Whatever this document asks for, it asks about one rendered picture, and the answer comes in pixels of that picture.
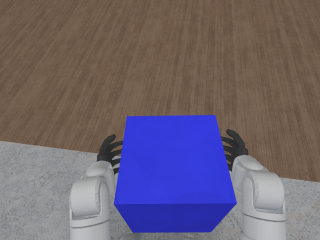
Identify left robot forearm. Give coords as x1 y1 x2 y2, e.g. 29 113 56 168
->
69 160 116 240

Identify right robot hand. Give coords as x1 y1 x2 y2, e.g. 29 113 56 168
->
221 129 249 172

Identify carton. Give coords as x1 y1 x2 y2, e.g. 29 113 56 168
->
114 115 237 233

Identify left robot hand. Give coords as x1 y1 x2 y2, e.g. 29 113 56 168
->
97 134 123 175

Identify right robot forearm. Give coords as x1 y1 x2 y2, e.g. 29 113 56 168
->
232 155 287 240

